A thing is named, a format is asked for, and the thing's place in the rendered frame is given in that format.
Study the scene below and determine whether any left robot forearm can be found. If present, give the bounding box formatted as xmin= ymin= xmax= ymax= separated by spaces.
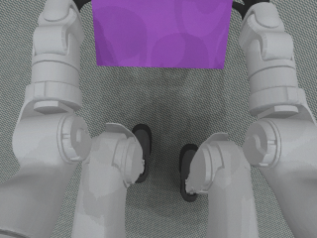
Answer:
xmin=12 ymin=0 xmax=85 ymax=157

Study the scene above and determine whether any right robot upper arm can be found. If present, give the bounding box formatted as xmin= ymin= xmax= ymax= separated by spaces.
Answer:
xmin=242 ymin=118 xmax=317 ymax=238

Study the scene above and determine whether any right robot hand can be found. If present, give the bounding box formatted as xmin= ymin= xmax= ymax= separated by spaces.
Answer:
xmin=232 ymin=0 xmax=269 ymax=21

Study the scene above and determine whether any left robot hand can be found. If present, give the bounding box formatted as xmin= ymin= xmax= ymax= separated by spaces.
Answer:
xmin=73 ymin=0 xmax=92 ymax=12

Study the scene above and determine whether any left robot upper arm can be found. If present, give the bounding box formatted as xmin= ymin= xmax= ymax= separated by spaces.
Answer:
xmin=0 ymin=112 xmax=92 ymax=238

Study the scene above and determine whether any carton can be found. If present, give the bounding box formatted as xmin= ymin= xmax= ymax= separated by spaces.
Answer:
xmin=91 ymin=0 xmax=233 ymax=69

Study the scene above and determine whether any right robot forearm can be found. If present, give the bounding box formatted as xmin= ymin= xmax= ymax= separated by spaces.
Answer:
xmin=238 ymin=2 xmax=317 ymax=126

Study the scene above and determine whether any robot right foot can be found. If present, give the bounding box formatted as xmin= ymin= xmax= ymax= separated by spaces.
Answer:
xmin=178 ymin=144 xmax=199 ymax=202

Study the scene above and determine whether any left robot shin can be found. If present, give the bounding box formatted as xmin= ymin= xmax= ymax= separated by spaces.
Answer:
xmin=81 ymin=123 xmax=145 ymax=180

